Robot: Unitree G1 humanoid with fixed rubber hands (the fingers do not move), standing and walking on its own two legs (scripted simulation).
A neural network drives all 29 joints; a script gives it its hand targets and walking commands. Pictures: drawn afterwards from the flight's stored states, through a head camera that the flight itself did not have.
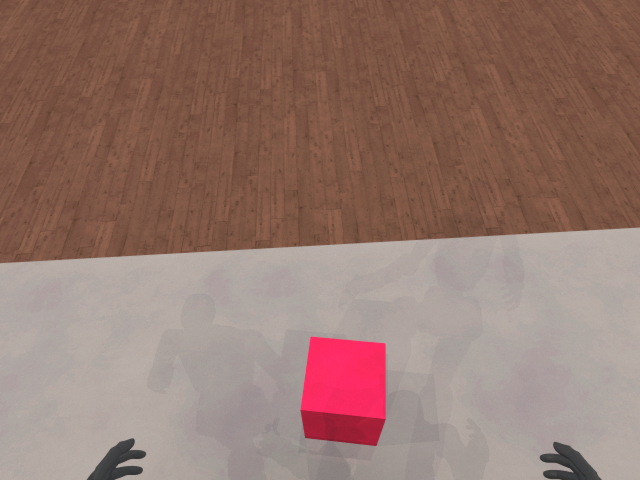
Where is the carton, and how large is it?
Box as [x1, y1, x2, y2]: [301, 337, 385, 445]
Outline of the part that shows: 310,337 301,402 301,415 305,437 376,445 385,419 385,343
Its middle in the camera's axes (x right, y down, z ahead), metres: +0.06 +0.44 +1.11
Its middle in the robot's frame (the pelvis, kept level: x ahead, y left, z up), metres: +0.46 -0.03 -0.65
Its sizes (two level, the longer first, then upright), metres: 0.210 0.200 0.250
